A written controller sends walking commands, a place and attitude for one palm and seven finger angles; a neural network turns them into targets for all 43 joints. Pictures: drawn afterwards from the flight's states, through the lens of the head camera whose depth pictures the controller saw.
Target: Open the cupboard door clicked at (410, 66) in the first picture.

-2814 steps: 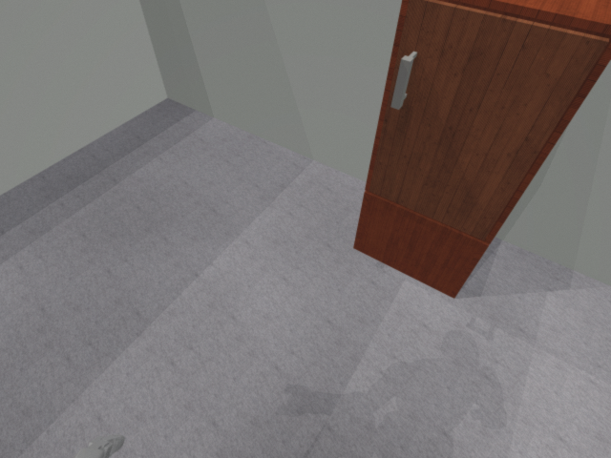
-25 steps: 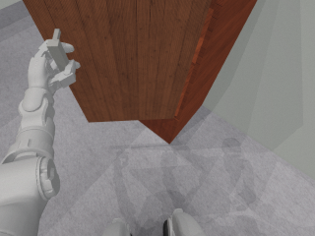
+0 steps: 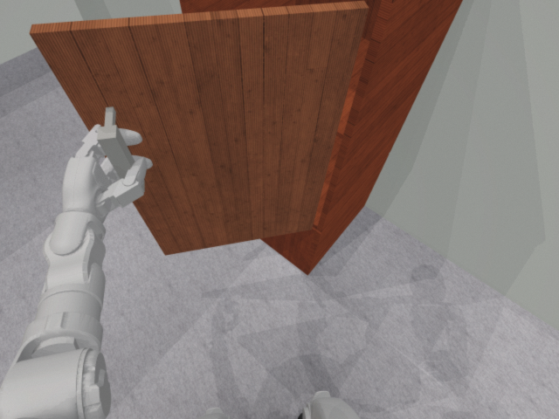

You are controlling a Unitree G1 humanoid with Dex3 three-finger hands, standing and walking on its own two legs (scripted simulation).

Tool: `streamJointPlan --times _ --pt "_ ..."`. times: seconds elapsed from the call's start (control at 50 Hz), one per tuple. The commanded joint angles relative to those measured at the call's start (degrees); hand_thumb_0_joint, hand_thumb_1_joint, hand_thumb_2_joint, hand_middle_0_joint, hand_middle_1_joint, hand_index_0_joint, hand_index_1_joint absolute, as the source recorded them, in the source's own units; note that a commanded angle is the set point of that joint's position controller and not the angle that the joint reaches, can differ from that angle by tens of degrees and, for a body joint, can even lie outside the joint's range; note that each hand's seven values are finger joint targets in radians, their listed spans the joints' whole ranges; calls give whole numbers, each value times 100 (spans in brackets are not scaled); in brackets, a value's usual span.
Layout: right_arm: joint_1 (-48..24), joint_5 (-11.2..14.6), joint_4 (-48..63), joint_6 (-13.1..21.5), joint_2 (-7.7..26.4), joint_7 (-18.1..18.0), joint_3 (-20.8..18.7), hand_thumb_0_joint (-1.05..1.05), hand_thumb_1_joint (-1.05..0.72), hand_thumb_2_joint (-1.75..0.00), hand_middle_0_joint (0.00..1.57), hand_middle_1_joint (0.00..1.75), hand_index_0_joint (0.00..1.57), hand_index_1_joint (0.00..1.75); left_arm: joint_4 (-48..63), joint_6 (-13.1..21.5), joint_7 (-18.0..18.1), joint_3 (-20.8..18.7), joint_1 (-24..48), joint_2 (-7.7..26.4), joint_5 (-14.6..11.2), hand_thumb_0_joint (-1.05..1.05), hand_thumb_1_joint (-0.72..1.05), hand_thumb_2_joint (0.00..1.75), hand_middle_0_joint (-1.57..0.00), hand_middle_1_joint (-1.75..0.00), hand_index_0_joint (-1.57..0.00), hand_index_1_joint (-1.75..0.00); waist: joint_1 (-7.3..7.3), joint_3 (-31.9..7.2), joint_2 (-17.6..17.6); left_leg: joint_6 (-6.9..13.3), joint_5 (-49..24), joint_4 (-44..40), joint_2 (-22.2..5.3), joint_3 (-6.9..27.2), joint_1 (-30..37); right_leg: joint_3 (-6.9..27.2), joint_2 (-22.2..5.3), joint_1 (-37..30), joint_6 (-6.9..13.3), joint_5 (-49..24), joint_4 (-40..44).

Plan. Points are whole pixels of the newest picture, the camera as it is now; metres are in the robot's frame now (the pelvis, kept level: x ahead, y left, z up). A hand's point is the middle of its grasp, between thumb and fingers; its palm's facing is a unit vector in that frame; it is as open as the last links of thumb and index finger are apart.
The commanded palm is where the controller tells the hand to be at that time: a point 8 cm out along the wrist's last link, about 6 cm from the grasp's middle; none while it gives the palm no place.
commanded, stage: pull the door open along its arc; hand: left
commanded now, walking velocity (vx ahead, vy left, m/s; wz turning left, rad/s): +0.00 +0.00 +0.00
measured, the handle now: (124, 151) +0.50 +0.21 +0.07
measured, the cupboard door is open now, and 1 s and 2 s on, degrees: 51 88 87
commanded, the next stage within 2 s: open thumb and fingers to let go in 0.56 s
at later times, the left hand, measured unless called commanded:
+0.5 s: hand (214, 287) +0.28 +0.07 +0.07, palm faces +0.36 -0.93 +0.01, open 6.4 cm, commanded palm +0.20 +0.13 +0.07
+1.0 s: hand (226, 295) +0.27 +0.05 +0.07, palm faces +0.43 -0.90 -0.02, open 8.8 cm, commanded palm +0.22 +0.10 +0.07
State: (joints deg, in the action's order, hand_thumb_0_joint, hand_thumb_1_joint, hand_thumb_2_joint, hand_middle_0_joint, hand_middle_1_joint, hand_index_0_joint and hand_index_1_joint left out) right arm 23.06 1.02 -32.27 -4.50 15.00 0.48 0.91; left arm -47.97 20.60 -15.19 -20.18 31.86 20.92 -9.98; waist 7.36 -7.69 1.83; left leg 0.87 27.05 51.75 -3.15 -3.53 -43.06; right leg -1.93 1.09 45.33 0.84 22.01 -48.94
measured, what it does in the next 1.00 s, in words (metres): shifts its weight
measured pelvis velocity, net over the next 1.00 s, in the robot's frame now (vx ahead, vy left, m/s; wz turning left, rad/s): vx -0.01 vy -0.06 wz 0.10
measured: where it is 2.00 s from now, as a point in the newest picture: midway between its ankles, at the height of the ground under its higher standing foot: outside the picture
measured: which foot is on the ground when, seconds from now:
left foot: down 0.00-1.00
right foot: down 0.00-1.00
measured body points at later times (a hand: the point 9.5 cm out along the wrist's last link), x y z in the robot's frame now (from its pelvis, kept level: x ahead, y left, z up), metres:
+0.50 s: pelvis +0.01 -0.02 +0.01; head +0.04 -0.04 +0.46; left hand +0.25 +0.12 +0.07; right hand +0.21 -0.21 -0.08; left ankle -0.03 +0.11 -0.69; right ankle +0.01 -0.11 -0.69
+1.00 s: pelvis -0.01 -0.06 +0.01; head +0.03 -0.08 +0.45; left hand +0.24 +0.10 +0.08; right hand +0.18 -0.27 -0.11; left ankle -0.03 +0.11 -0.69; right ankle +0.01 -0.11 -0.69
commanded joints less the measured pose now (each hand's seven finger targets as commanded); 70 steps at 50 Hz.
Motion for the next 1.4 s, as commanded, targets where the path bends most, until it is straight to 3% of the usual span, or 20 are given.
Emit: streamJointPlan --times 0.0,0.04,0.06,0.08,0.1,0.2,0.3,0.36,0.38,0.48,0.6,0.64,0.7,0.74,0.82,0.94,1.04,1.08,1.22,1.38 --pt "157 66 827 231 825 0 -361 0 -90 -90 20 30 20 30 1945 332 -47 -71 -54 977 -348 0 90 90 -40 -135 -40 -135 -588 -2243 -105 128 -2932 -643 285 137 784 93 54 -2683 68 -3302 320" --pt "-14 84 910 286 763 20 -374 0 -90 -90 20 30 20 30 2522 299 10 33 -603 710 -448 0 90 90 -40 -135 -40 -135 -656 -2221 -27 111 -2975 -715 297 91 854 102 17 -2828 53 -3475 324" --pt "-201 90 954 351 616 44 -394 0 -90 -90 20 30 20 30 3026 276 569 -324 -833 442 -680 0 90 90 -40 -135 -40 -135 -978 -2146 107 11 -3025 -744 306 99 927 -19 38 -2679 53 -3266 379" --pt "-277 73 956 404 598 88 -378 0 -90 -90 20 30 20 30 3224 229 864 171 -1103 -53 -580 0 90 90 -40 -135 -40 -135 -825 -1974 159 -12 -3051 -784 294 102 1127 -78 53 -2508 41 -3111 408" --pt "-365 63 1000 467 546 124 -386 0 -90 -90 20 30 20 30 3607 221 1203 202 -1347 -222 -565 0 90 90 -40 -135 -40 -135 -923 -1909 214 -37 -3200 -773 282 133 1220 -124 57 -2451 51 -2990 418" --pt "-677 -113 1037 533 446 231 -389 0 -90 -90 20 30 20 30 4650 102 2622 986 -2486 -1101 132 0 90 90 -40 -135 -40 -135 -840 -1496 -391 -69 -2820 -822 266 185 1299 -220 0 -2349 41 -2672 425" --pt "-1015 -296 1151 490 271 218 -346 0 -90 -90 20 30 20 30 5441 -62 3779 1639 -3416 -1733 854 0 90 90 -40 -135 -40 -135 -932 -1386 -511 -72 -2338 -841 312 193 1279 -150 -89 -2532 72 -2417 455" --pt "-1286 -352 1233 442 98 198 -286 0 -90 -90 20 30 20 30 5986 -283 4357 2139 -3927 -2170 1224 0 90 90 -40 -135 -40 -135 -993 -1287 -244 -87 -2134 -854 343 178 1306 -109 -128 -2553 91 -2242 492" --pt "-1307 -373 1249 422 74 188 -270 0 -90 -90 20 30 20 30 6051 -388 4496 2230 -4249 -2223 1311 0 90 90 -40 -135 -40 -135 -991 -1259 -365 -87 -2105 -842 356 170 1277 -98 -132 -2624 89 -2287 528" --pt "-1503 -420 1340 304 -61 73 -185 0 -90 -90 20 30 20 30 6628 -696 4535 2740 -5247 -2397 1637 0 90 90 -40 -135 -40 -135 -958 -1008 -501 -81 -1951 -856 387 172 1306 43 -173 -2842 105 -2502 720" --pt "-1731 -472 1170 478 -85 -32 -116 0 -90 -90 20 30 20 30 6384 -703 4602 3443 -4146 -3087 1503 0 90 90 -40 -135 -40 -135 -625 -506 -623 -79 -1475 -625 423 349 1255 232 -306 -2365 -45 -2217 961" --pt "-1711 -507 1014 556 -55 -48 -131 0 -90 -90 20 30 20 30 6179 -633 4697 3467 -3469 -3050 1608 0 90 90 -40 -135 -40 -135 -511 -560 -583 -78 -1430 -500 422 399 1209 285 -366 -2134 -78 -2154 881" --pt "-1628 -523 985 624 -56 -83 -178 0 -90 -90 20 30 20 30 6051 -559 4666 3319 -3721 -2887 1616 0 69 81 -38 -133 -38 -133 -661 -1021 -684 -90 -1470 -476 465 395 1131 429 -438 -2435 -118 -2444 844" --pt "-1580 -498 937 627 -47 -112 -207 0 -90 -90 20 30 20 30 6038 -520 4589 3244 -3591 -2798 1552 0 55 75 -38 -131 -38 -131 -666 -1247 -812 -98 -1481 -474 477 378 1099 533 -508 -2651 -165 -2678 850" --pt "-1549 -463 918 623 -29 -160 -244 0 -90 -90 20 30 20 30 6036 -438 4409 3120 -3675 -2672 1461 0 27 63 -35 -128 -35 -128 -711 -1343 -950 -104 -1457 -514 484 385 971 702 -597 -2961 -214 -2976 903" --pt "-1631 -455 802 677 28 -226 -238 0 -90 -90 20 30 20 30 5689 -263 4229 3005 -3086 -2491 1429 0 -15 45 -32 -124 -32 -124 -608 -819 -968 -56 -983 -504 462 439 824 841 -643 -2444 -206 -1563 1181" --pt "-1686 -436 831 715 31 -234 -240 0 -90 -90 20 30 20 30 5550 -223 4181 3020 -2802 -2597 1309 0 -50 30 -30 -120 -30 -120 -663 -951 -722 -42 -923 -547 475 400 955 800 -611 -2357 -147 -1055 1241" --pt "-1657 -437 853 748 40 -224 -247 0 -90 -90 20 30 20 30 5507 -220 4237 2955 -2880 -2604 1268 0 -50 30 -30 -120 -30 -120 -711 -1039 -732 -46 -961 -578 472 400 968 721 -569 -2396 -132 -1086 1185" --pt "-1711 -446 823 761 42 -205 -235 0 -90 -90 20 30 20 30 5169 -241 4475 2938 -2452 -2606 1401 0 -50 30 -24 -85 -24 -85 -698 -825 -906 -19 -798 -612 474 381 929 591 -488 -2117 -72 -443 1227" --pt "-1742 -458 873 694 34 -160 -213 0 -90 -90 20 30 20 30 5069 -363 4671 3051 -2293 -2834 1451 0 -50 30 -18 -45 -18 -45 -767 -959 -540 -25 -919 -743 458 340 1123 152 -287 -1984 60 -538 935"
